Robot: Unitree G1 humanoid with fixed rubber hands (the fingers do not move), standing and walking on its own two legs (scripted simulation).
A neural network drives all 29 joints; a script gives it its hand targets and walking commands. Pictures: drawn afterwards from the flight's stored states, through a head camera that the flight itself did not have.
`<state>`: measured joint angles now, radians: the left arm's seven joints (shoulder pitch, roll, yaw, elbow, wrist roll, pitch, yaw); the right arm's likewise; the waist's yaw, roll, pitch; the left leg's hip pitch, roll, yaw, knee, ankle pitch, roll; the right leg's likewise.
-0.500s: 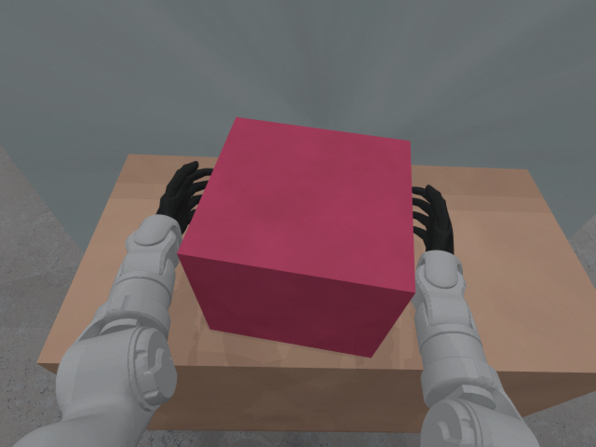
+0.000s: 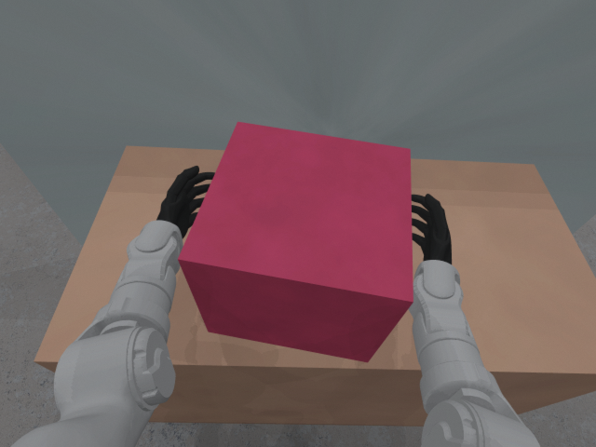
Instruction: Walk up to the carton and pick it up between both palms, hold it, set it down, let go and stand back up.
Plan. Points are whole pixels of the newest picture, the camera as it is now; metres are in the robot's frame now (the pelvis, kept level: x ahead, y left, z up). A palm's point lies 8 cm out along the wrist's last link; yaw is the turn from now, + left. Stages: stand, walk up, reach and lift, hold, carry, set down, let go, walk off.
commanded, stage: set down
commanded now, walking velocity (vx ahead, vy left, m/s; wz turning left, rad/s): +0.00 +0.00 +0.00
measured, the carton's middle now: (304, 245) +0.44 +0.01 -0.02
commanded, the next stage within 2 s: none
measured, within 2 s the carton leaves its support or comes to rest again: neither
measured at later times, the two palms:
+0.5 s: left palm (175, 221) +0.43 +0.20 +0.04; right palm (433, 253) +0.38 -0.16 +0.05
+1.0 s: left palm (175, 222) +0.42 +0.20 +0.04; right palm (433, 254) +0.38 -0.16 +0.05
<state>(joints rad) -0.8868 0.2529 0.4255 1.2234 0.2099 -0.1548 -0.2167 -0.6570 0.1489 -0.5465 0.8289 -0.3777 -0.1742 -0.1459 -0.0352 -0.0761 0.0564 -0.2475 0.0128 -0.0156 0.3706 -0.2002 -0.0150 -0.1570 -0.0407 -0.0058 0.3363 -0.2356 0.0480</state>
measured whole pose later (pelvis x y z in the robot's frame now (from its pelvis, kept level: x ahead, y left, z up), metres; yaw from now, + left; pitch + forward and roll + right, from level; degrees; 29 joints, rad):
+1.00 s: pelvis -0.01 +0.00 +0.00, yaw +0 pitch +5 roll +0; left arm -0.92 0.27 0.47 1.26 0.21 -0.19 -0.23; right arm -0.69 0.15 -0.57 0.86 -0.39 -0.22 -0.16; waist -0.04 -0.08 0.08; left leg -0.26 0.01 -0.01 0.37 -0.19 -0.02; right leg -0.17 -0.04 -0.01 0.34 -0.24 0.05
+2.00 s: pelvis -0.04 +0.02 -0.02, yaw -1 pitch +19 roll -2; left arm -0.97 0.44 -0.14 1.57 -0.29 -0.40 -0.12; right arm -0.74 -0.16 0.07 1.27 0.39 -0.35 -0.18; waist -0.10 -0.05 -0.15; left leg -0.67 0.02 -0.02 0.54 -0.19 0.00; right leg -0.56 -0.04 -0.01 0.45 -0.22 0.06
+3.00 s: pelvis -0.05 +0.01 -0.01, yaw -1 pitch +9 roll -2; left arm -0.28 0.54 -0.01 0.73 -0.33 -0.17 -0.21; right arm -0.07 -0.09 0.12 0.48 0.33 -0.23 -0.28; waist -0.04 -0.03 -0.02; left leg -0.49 0.02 -0.01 0.54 -0.20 0.00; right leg -0.38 -0.04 -0.01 0.46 -0.24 0.05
